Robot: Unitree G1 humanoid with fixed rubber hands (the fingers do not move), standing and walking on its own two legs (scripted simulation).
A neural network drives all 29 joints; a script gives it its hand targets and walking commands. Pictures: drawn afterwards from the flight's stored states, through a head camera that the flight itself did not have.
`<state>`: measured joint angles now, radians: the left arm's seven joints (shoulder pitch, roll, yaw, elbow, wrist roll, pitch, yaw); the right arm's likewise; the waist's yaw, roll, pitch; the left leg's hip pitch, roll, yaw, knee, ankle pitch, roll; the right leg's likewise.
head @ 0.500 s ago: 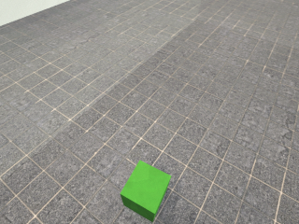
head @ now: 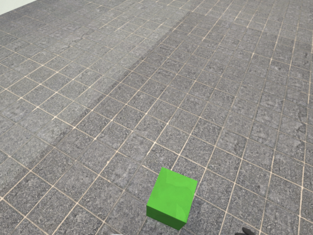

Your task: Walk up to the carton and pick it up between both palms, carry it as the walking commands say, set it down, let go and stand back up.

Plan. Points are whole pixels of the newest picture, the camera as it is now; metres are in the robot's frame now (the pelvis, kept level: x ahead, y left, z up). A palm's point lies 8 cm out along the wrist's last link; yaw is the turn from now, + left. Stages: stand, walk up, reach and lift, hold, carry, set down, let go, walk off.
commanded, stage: walk up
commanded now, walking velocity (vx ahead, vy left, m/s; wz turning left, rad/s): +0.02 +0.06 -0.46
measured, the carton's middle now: (170, 199) +0.38 -0.07 -0.63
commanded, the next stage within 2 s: stand in 1.74 s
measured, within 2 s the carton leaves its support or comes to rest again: neither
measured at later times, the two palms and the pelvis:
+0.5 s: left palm (82, 229) +0.14 +0.20 -0.11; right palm out of the picture -0.12 -0.31 -0.08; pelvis -0.03 -0.02 +0.01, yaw -8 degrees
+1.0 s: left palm out of the picture +0.04 +0.25 -0.10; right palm out of the picture +0.03 -0.30 -0.11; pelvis -0.01 -0.02 +0.02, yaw -12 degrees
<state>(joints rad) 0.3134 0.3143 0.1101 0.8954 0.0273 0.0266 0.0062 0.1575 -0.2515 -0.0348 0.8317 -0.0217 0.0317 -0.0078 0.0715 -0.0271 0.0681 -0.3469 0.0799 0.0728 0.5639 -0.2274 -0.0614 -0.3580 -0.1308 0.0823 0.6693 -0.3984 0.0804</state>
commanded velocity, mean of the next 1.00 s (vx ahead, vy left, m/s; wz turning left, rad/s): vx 0.02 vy -0.03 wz -0.22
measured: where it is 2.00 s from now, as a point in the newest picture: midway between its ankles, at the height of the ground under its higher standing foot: outside the picture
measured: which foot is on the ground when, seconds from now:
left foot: down 0.00-0.52, up 0.54-1.00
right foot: up 0.00-0.52, down 0.54-1.00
